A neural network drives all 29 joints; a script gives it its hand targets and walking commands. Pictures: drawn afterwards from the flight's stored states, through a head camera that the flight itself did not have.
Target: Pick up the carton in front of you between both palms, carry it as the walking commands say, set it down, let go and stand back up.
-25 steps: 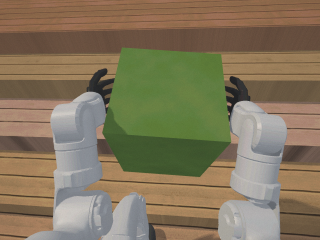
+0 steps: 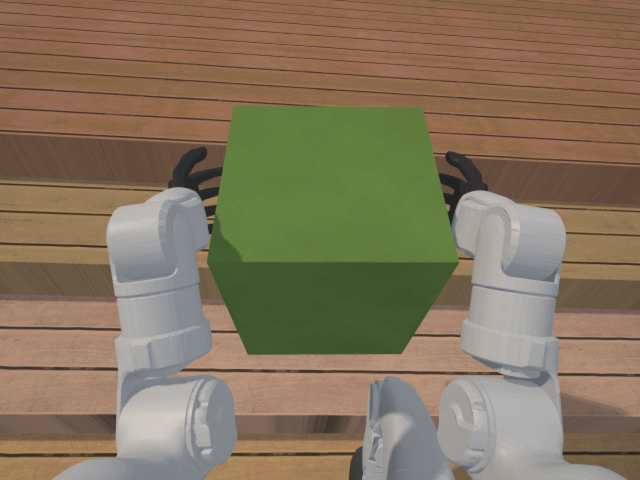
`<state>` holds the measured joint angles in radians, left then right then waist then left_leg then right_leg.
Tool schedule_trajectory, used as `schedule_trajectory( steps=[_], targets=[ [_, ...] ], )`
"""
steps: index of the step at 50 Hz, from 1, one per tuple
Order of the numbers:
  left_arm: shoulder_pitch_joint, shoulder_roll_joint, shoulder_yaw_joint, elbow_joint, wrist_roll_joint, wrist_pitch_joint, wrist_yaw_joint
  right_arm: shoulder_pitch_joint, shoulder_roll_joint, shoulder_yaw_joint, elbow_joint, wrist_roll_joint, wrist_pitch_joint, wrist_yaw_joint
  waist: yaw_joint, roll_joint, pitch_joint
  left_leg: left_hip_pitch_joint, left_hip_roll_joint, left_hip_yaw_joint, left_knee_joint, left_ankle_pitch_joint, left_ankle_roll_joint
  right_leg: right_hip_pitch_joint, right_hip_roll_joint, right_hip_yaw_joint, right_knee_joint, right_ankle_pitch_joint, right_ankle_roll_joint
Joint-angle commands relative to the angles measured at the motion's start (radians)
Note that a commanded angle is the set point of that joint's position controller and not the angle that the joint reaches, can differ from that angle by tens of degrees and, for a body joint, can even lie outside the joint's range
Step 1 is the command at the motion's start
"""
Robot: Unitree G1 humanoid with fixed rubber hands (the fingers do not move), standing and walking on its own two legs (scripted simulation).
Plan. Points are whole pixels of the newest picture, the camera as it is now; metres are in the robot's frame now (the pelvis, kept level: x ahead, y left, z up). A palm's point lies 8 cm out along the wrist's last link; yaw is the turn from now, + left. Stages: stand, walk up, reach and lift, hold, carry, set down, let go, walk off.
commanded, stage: carry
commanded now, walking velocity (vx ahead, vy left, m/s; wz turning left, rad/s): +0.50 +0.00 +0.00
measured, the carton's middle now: (326, 243) +0.38 -0.01 +0.11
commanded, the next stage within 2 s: none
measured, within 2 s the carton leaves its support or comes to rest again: neither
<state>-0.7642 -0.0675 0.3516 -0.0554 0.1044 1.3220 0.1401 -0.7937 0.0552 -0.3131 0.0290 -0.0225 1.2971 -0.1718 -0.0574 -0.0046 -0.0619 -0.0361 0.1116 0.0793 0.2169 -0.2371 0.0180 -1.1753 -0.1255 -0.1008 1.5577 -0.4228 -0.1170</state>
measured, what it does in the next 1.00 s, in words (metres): climbs: right foot 0.15 m higher, then left foot 0.15 m higher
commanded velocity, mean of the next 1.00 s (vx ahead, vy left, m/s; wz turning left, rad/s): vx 0.50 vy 0.00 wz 0.00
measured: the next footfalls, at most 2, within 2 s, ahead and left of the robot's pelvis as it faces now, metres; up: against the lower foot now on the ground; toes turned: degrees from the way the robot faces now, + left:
right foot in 0.06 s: +0.25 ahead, -0.14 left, +0.15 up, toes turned -4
left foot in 0.64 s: +0.55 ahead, +0.07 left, +0.30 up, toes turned +6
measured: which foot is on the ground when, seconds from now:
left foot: down 0.00-0.08, up 0.10-0.62, down 0.64-1.00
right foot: up 0.00-0.04, down 0.06-0.66, up 0.68-1.00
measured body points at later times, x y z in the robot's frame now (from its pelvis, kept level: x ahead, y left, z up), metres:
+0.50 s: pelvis +0.26 -0.05 +0.14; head +0.26 -0.08 +0.59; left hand +0.62 +0.11 +0.35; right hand +0.63 -0.19 +0.32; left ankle +0.35 +0.08 -0.30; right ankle +0.21 -0.14 -0.60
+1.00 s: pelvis +0.53 -0.03 +0.28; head +0.54 -0.02 +0.73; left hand +0.90 +0.11 +0.44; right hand +0.89 -0.20 +0.45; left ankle +0.51 +0.06 -0.45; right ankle +0.57 -0.15 -0.17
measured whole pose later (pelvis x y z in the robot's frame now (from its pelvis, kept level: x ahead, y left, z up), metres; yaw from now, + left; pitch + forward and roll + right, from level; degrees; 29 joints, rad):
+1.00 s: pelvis +0.53 -0.03 +0.28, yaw +0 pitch +3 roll +0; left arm -0.66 -0.06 0.33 -0.16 0.08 1.27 0.13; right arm -0.72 0.08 -0.25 -0.03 -0.01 1.21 -0.18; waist -0.10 -0.04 -0.04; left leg -0.28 0.01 0.11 0.51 -0.29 0.05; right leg -1.14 -0.06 -0.02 2.02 -0.46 -0.12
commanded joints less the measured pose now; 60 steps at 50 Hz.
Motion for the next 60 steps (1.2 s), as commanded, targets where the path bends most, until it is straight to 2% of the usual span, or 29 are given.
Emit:
schedule_trajectory(
  steps=[1,2,3,4,5,6,8,10,14,16,19,22,24,27,30,32,33,34,35,37,39,44,48,52,54,55,58,59,60],
  targets=[
    [-0.669,-0.909,-0.681,0.052,-0.329,-0.008,-0.067,-0.646,0.888,0.547,-0.059,0.281,0.014,0.152,0.169,0.395,-0.399,-0.130,0.064,0.136,0.060,1.359,0.160,0.695,0.155,-0.213,-0.310,0.180,-0.025],
    [-0.677,-0.936,-0.695,0.027,-0.356,-0.020,-0.071,-0.650,0.884,0.543,-0.070,0.263,0.011,0.152,0.255,0.370,-0.492,-0.020,0.069,0.147,0.308,1.540,0.124,0.799,0.217,-0.243,-0.445,0.155,-0.016],
    [-0.704,-0.968,-0.720,-0.005,-0.387,-0.034,-0.078,-0.649,0.881,0.538,-0.086,0.242,0.004,0.150,0.302,0.251,-0.561,0.025,0.032,0.153,0.606,1.402,0.086,0.934,0.266,-0.188,-0.739,0.200,0.002],
    [-0.707,-1.004,-0.751,-0.021,-0.433,-0.046,-0.089,-0.611,0.853,0.533,-0.089,0.203,-0.005,0.144,0.293,0.143,-0.542,-0.204,-0.013,0.069,0.858,0.870,0.047,1.093,0.196,0.137,-0.987,0.212,-0.012],
    [-0.761,-0.986,-0.772,-0.061,-0.463,-0.069,-0.097,-0.528,0.848,0.493,-0.086,0.163,-0.018,0.135,0.178,-0.392,-0.677,-0.520,-0.241,-0.081,1.385,0.051,-0.047,1.293,-0.143,0.839,-1.191,0.710,-0.203],
    [-0.787,-1.037,-0.805,-0.069,-0.522,-0.071,-0.106,-0.537,0.804,0.467,-0.061,0.108,-0.031,0.117,0.141,-0.271,-0.778,-0.518,-0.221,-0.294,1.628,0.054,-0.002,1.360,-0.159,0.804,-1.072,0.847,-0.231],
    [-0.860,-1.066,-0.851,-0.205,-0.573,-0.105,-0.126,-0.522,0.813,0.479,-0.135,0.085,-0.053,0.103,0.143,-0.095,-0.655,-0.688,-0.174,-0.237,1.652,0.040,0.049,1.264,-0.114,0.697,-1.030,0.405,-0.177],
    [-0.870,-1.076,-0.846,-0.210,-0.581,-0.117,-0.138,-0.594,0.813,0.520,-0.209,0.096,-0.072,0.095,0.133,-0.082,-0.512,-0.811,-0.126,-0.212,1.578,0.047,0.079,1.221,-0.095,0.597,-1.060,0.206,-0.123],
    [-0.701,-0.973,-0.832,-0.197,-0.521,-0.108,-0.123,-0.520,0.778,0.606,-0.247,0.127,-0.068,0.091,0.155,0.012,-0.488,-0.950,-0.082,-0.155,1.453,-0.095,0.085,1.348,-0.140,0.499,-1.108,0.331,-0.162],
    [-0.627,-0.909,-0.803,-0.168,-0.480,-0.084,-0.113,-0.475,0.748,0.617,-0.212,0.146,-0.048,0.093,0.156,0.025,-0.463,-0.993,-0.082,-0.077,1.359,-0.066,0.075,1.361,-0.145,0.429,-1.124,0.417,-0.161],
    [-0.561,-0.807,-0.731,-0.096,-0.421,-0.036,-0.104,-0.487,0.719,0.627,-0.177,0.173,0.000,0.095,0.193,-0.103,-0.387,-1.414,-0.078,-0.058,1.914,-0.285,0.112,1.511,-0.237,0.498,-1.186,0.426,-0.234],
    [-0.609,-0.744,-0.661,-0.051,-0.390,0.002,-0.105,-0.564,0.711,0.613,-0.151,0.211,0.036,0.086,0.149,-0.022,-0.236,-1.571,-0.023,-0.057,1.958,-0.266,0.110,1.409,-0.204,0.395,-1.267,0.162,-0.143],
    [-0.640,-0.722,-0.620,-0.034,-0.385,0.018,-0.107,-0.621,0.725,0.612,-0.127,0.228,0.047,0.077,0.094,-0.053,-0.155,-1.382,-0.010,0.019,1.736,-0.148,0.091,1.144,-0.087,0.258,-1.347,-0.013,-0.076],
    [-0.638,-0.702,-0.544,0.022,-0.342,0.035,-0.099,-0.700,0.800,0.634,-0.083,0.271,0.060,0.061,0.073,-0.205,-0.166,-0.929,-0.023,0.144,1.296,-0.108,0.084,0.911,-0.029,0.053,-1.546,0.445,-0.115],
    [-0.577,-0.713,-0.490,0.106,-0.295,0.038,-0.097,-0.712,0.888,0.641,-0.015,0.309,0.050,0.061,-0.025,-0.319,-0.390,-0.551,-0.168,0.251,1.015,0.008,0.155,1.079,-0.045,-0.105,-1.247,1.698,-0.077],
    [-0.587,-0.760,-0.478,0.112,-0.260,0.024,-0.106,-0.724,0.967,0.639,-0.012,0.327,0.021,0.077,-0.144,-0.265,-0.541,-0.329,-0.242,0.244,0.670,-0.020,0.136,1.234,-0.061,-0.148,-0.838,1.858,-0.038],
    [-0.616,-0.783,-0.485,0.112,-0.252,0.012,-0.108,-0.733,1.022,0.645,-0.011,0.337,0.002,0.093,-0.148,-0.172,-0.540,-0.183,-0.209,0.027,0.445,0.016,0.110,1.132,-0.015,-0.066,-0.592,1.455,0.016],
    [-0.570,-0.835,-0.476,0.112,-0.227,-0.008,-0.114,-0.778,1.025,0.673,-0.033,0.360,-0.021,0.104,-0.073,0.248,-0.636,0.147,0.153,-0.701,0.259,0.422,0.338,0.686,0.197,0.027,-0.140,0.414,0.112],
    [-0.574,-0.804,-0.472,0.114,-0.206,-0.023,-0.111,-0.752,1.081,0.697,-0.026,0.397,-0.038,0.121,-0.062,0.263,-0.714,0.147,0.181,-0.883,0.207,0.400,0.415,0.601,0.243,0.232,0.256,0.259,0.083],
    [-0.616,-0.853,-0.495,0.059,-0.188,-0.056,-0.107,-0.855,1.147,0.745,-0.109,0.454,-0.079,0.148,-0.038,0.068,-0.608,0.122,0.138,-0.704,0.298,0.159,0.329,0.385,0.183,0.262,0.371,0.246,0.025],
    [-0.637,-0.868,-0.537,0.018,-0.189,-0.082,-0.102,-0.883,1.169,0.778,-0.154,0.486,-0.104,0.165,-0.031,0.013,-0.471,0.048,0.123,-0.560,0.280,-0.022,0.249,0.286,0.132,0.240,0.320,0.236,-0.006],
    [-0.534,-0.848,-0.641,-0.037,-0.211,-0.100,-0.091,-0.698,1.076,0.770,-0.167,0.429,-0.107,0.163,-0.016,-0.011,-0.405,0.111,0.145,-0.403,0.202,0.049,0.246,0.140,0.070,0.124,0.108,0.148,0.015],
    [-0.539,-0.797,-0.697,-0.066,-0.272,-0.062,-0.080,-0.562,0.896,0.690,-0.150,0.340,-0.064,0.137,-0.090,0.138,-0.355,0.355,0.247,-0.442,0.125,0.174,0.305,-0.335,0.055,0.092,0.602,-0.098,-0.006],
    [-0.577,-0.752,-0.687,-0.063,-0.289,-0.028,-0.058,-0.546,0.795,0.630,-0.144,0.308,-0.023,0.130,-0.021,0.081,-0.196,0.158,0.147,-0.259,0.017,-0.161,0.175,-0.342,0.000,0.038,0.403,-0.030,0.012],
    [-0.607,-0.764,-0.699,-0.046,-0.309,-0.014,-0.047,-0.562,0.762,0.593,-0.144,0.300,-0.009,0.127,0.011,0.174,-0.178,-0.080,0.086,-0.130,-0.190,-0.046,0.191,0.017,-0.004,-0.049,0.080,0.011,0.029],
    [-0.626,-0.790,-0.703,-0.034,-0.328,-0.010,-0.046,-0.581,0.763,0.585,-0.137,0.290,0.000,0.127,0.042,0.212,-0.176,-0.245,0.045,0.025,-0.234,0.222,0.176,0.266,0.014,-0.092,-0.127,0.059,0.021],
    [-0.618,-0.851,-0.702,0.023,-0.369,-0.008,-0.043,-0.533,0.745,0.533,-0.085,0.246,0.022,0.125,0.192,0.362,-0.427,-0.052,0.085,0.140,0.121,1.462,0.145,0.682,0.172,-0.216,-0.338,0.205,-0.037],
    [-0.610,-0.877,-0.700,0.025,-0.379,-0.014,-0.047,-0.536,0.754,0.525,-0.076,0.232,0.021,0.126,0.260,0.322,-0.507,0.033,0.083,0.163,0.366,1.559,0.119,0.802,0.227,-0.243,-0.515,0.178,-0.024],
    [-0.613,-0.908,-0.711,0.018,-0.387,-0.023,-0.054,-0.535,0.755,0.517,-0.079,0.212,0.017,0.126,0.293,0.218,-0.555,0.031,0.044,0.138,0.660,1.326,0.086,0.946,0.262,-0.147,-0.789,0.195,0.000]
  ],
)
